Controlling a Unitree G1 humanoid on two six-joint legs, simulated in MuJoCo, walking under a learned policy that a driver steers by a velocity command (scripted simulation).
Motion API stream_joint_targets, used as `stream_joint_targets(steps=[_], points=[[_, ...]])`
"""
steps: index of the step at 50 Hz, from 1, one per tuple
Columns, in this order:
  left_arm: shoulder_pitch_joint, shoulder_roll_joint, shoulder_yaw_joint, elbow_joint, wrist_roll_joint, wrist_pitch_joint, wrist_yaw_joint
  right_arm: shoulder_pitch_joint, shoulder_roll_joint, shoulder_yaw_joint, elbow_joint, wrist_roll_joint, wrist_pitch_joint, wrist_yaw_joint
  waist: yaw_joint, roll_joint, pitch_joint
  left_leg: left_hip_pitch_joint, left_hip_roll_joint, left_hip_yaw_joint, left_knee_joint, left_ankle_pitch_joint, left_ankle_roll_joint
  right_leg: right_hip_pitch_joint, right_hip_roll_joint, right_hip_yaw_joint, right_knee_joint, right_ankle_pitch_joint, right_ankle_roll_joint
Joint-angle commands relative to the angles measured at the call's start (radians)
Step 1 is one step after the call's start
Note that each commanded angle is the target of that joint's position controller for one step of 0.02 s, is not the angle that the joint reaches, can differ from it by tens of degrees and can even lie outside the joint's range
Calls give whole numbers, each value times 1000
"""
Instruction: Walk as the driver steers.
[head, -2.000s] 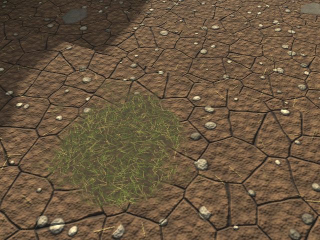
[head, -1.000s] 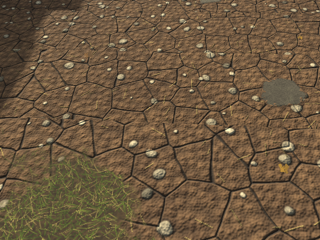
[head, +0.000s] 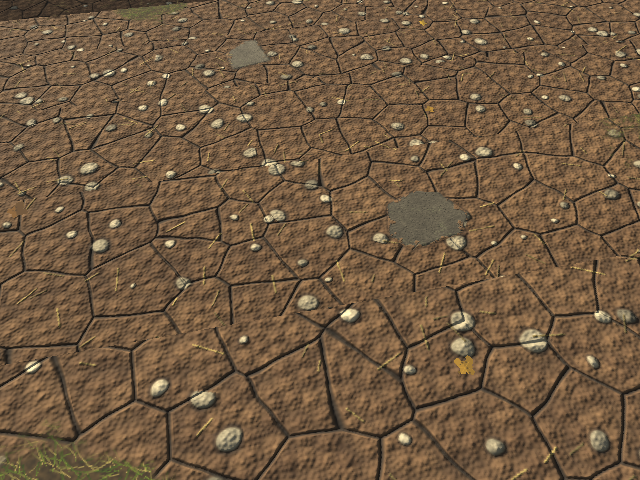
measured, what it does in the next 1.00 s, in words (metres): walks ahead: left foot, then right foot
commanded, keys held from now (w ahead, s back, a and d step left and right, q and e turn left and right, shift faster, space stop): w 0.04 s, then no key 0.42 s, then w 0.54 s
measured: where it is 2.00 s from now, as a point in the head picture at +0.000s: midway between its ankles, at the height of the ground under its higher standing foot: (318, 368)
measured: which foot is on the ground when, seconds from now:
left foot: up 0.00-0.04, down 0.06-0.52, up 0.54-0.86, down 0.88-1.00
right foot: down 0.00-0.08, up 0.10-0.48, down 0.50-0.88, up 0.90-1.00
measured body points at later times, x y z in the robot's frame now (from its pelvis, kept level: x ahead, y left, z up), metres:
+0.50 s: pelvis +0.16 +0.04 +0.00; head +0.17 +0.04 +0.44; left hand +0.24 +0.28 -0.15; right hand +0.17 -0.20 -0.15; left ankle +0.12 +0.12 -0.74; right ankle +0.21 -0.06 -0.74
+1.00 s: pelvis +0.31 +0.09 +0.00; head +0.31 +0.11 +0.45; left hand +0.34 +0.34 -0.15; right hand +0.34 -0.17 -0.13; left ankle +0.30 +0.16 -0.74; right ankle +0.26 -0.04 -0.67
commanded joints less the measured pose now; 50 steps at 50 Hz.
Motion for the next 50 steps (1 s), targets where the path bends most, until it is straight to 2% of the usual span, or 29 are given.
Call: stream_joint_targets(steps=[1, 2, 3, 4, 5, 6, 7, 8, 9, 12, 18, 23, 24, 25, 26, 27, 28, 29, 30, 32, 35, 40, 43, 44, 45, 46, 47, 48, 50], points=[[-44, 176, 37, -42, -2, -18, 2, -53, -68, -15, -82, 2, -25, -9, -41, -118, 112, 125, -30, 36, -84, 7, 31, -203, -272, 158, -49, 124, -164], [-57, 178, 37, -40, -3, -18, 2, 29, -74, -22, -55, 0, -30, -17, -87, -91, 90, 251, -57, 50, -133, 17, 43, -240, -248, 128, 38, 224, -144], [-42, 149, 27, -31, 1, -19, 0, 163, -100, -35, -6, -8, -43, -32, -137, -23, 23, 427, -69, 30, -179, 9, 60, -278, -182, 64, 247, 390, -115], [-36, 84, 5, -58, -16, -21, -2, 317, -188, -55, 11, -30, -58, -48, -197, 133, -114, 637, 160, -252, -280, -135, 124, -426, -87, -29, 578, 287, -56], [18, 48, 0, -69, -16, -21, 4, 376, -289, -72, 34, -14, -57, -47, -168, 313, -159, 685, 372, -646, -428, -40, 214, -615, 66, -64, 825, -243, -26], [9, 106, 17, -47, 0, -7, 13, 300, -216, -52, 32, 9, -52, -42, -118, 144, -82, 571, 352, -608, -407, 73, 228, -619, 8, 44, 943, -234, -45], [-7, 97, 16, -37, -2, -4, 5, 196, -146, -32, 8, 15, -55, -37, -77, 60, -19, 471, 312, -462, -386, 208, 222, -598, -31, 43, 961, -158, -51], [-18, 76, 11, -31, -3, -1, 1, 130, -95, -15, -2, 15, -59, -34, -50, 35, 1, 415, 259, -340, -395, 341, 197, -570, -67, 25, 918, -107, -49], [-27, 71, 11, -27, 4, 8, -1, 100, -62, -3, -2, 17, -62, -36, -34, 57, 11, 386, 218, -254, -400, 467, 174, -547, -87, 2, 878, -81, -40], [-15, 50, 7, -7, 7, 32, -8, 126, -56, 9, 33, 15, -76, -42, -12, 77, -32, 357, 172, -118, -378, 806, 179, -474, -65, -33, 845, -20, -8], [-145, 5, -18, -14, 5, 53, 3, 149, -40, 30, 93, 12, -60, -59, -35, 98, -23, 335, 134, -32, -351, 800, 178, -411, -58, -80, 517, 85, 16], [-156, 6, -24, 15, 2, 49, 25, 144, -32, 39, 135, 18, -40, -65, -31, 65, -1, 287, 151, -93, -299, 522, 162, -267, -53, -83, 293, 137, -16], [-139, 17, -23, 24, 12, 43, 27, 157, -46, 33, 142, 20, -35, -65, -25, 40, -6, 262, 135, -111, -292, 294, 143, -207, -58, -76, 221, 168, -27], [-108, 64, -10, 36, 21, 34, 29, 184, -54, 27, 147, 13, -32, -64, -30, 4, -6, 219, 108, -127, -265, 53, 135, -156, -98, -24, 229, 136, -41], [-75, 116, 3, 45, 24, 26, 29, 209, -21, 30, 143, 2, -31, -61, -46, -81, 11, 141, 40, -88, -189, -187, 131, -115, -179, 78, 211, 80, -71], [-40, 164, 24, 66, -6, 35, 25, 239, 42, 44, 144, 9, -24, -55, -36, -252, 50, -8, -74, 15, -78, -343, 108, -104, -270, 280, 87, -203, -172], [40, 141, 29, 84, -14, 40, 18, 168, -10, 27, 130, -4, -23, -53, 31, -257, 85, -77, -111, 59, 85, -361, 92, -93, -355, 449, -25, -362, -245], [43, 106, 21, 86, 2, 36, 14, 86, -39, 13, 101, -5, -23, -46, 49, -230, 116, -154, -88, 5, 231, -378, 91, -114, -389, 508, -89, -423, -274], [-3, 97, 20, 74, 11, 33, 14, 66, -36, 9, 94, -1, -25, -38, 20, -178, 117, -166, -55, -40, 292, -328, 87, -147, -377, 474, -108, -411, -270], [-85, 81, 21, 54, -1, 17, 18, 78, -12, 7, 102, -1, -37, -22, -41, -114, 74, -96, -15, -58, 271, -212, 73, -192, -328, 351, -128, -280, -222], [-102, 66, 22, 60, -10, -4, 22, 81, 17, 8, 118, -6, -38, -18, -60, -110, 39, 9, -21, -8, 176, -117, 40, -234, -250, 178, -119, -97, -182], [-62, 105, 38, 78, -3, -7, 12, 17, 15, 8, 90, 2, -29, -24, -38, -125, 58, 138, -37, 52, -38, -70, 28, -308, -251, 124, -88, -138, -182], [-89, 99, 41, 72, -6, -1, 9, 158, 4, -1, 137, 0, -40, -34, -107, -63, 58, 381, -67, 72, -171, -46, 41, -458, -213, 87, 49, -231, -152], [-106, 57, 30, 59, 2, -4, 10, 281, -36, -15, 174, -4, -50, -44, -153, 22, 40, 506, 1, -36, -255, -152, 59, -546, -159, 30, 209, -223, -123], [-133, -40, 4, 15, -8, -12, -2, 394, -153, -42, 192, -10, -58, -54, -188, 287, 12, 614, 248, -437, -474, -474, 131, -721, -22, -121, 564, -206, -65], [-156, 23, 21, -6, 13, -11, -5, 411, -176, -47, 204, -2, -52, -54, -169, 267, 58, 559, 355, -676, -575, -616, 207, -830, 4, -85, 765, -250, -78], [-172, 55, 31, -7, 25, -10, -13, 308, -118, -31, 175, -1, -51, -52, -110, 130, 115, 477, 326, -610, -549, -574, 213, -836, -62, -21, 848, -159, -91], [-167, 47, 32, 3, 16, -14, -24, 237, -78, -21, 152, 1, -57, -47, -77, 71, 115, 435, 272, -509, -540, -456, 191, -806, -88, -9, 849, -69, -89], [-157, 25, 29, 18, 16, -12, -33, 203, -36, -10, 142, 8, -76, -51, -49, 63, 81, 436, 196, -338, -547, -185, 154, -747, -118, -31, 809, 38, -62]])
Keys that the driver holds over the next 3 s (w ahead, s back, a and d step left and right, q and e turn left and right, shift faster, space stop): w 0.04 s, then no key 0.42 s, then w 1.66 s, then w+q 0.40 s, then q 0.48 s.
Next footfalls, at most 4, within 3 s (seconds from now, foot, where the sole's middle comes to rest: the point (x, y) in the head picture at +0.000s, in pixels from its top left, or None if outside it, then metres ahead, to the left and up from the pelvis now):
0.06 left None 0.15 0.12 -0.78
0.50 right None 0.25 -0.06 -0.78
0.88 left None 0.34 0.16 -0.78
1.38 right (348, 409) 0.67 0.00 -0.78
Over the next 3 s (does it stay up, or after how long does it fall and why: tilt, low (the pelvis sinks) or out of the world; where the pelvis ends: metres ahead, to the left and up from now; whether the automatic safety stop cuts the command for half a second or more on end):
stays up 1.29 0.09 -0.18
